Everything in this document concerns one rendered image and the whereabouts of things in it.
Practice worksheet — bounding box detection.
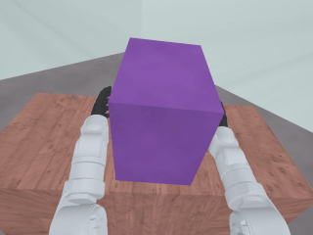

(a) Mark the pedestal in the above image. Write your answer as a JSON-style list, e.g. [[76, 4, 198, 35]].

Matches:
[[0, 92, 313, 235]]

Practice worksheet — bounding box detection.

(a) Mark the left robot forearm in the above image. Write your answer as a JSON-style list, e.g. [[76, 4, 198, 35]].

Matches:
[[49, 115, 109, 235]]

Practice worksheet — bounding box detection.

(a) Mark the robot right hand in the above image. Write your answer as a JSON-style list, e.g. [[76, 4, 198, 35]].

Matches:
[[218, 102, 228, 127]]

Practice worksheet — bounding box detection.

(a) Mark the robot right upper arm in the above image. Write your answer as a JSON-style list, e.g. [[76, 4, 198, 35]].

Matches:
[[229, 207, 290, 235]]

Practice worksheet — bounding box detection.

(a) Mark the robot left upper arm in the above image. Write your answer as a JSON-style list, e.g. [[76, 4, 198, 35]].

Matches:
[[50, 204, 108, 235]]

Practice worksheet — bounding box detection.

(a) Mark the carton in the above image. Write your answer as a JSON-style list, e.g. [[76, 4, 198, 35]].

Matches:
[[108, 37, 225, 186]]

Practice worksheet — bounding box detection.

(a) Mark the right robot forearm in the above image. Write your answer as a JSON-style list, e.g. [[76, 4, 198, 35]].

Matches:
[[208, 126, 291, 235]]

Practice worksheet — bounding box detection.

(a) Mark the robot left hand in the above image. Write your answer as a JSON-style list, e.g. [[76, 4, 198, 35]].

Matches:
[[91, 86, 112, 118]]

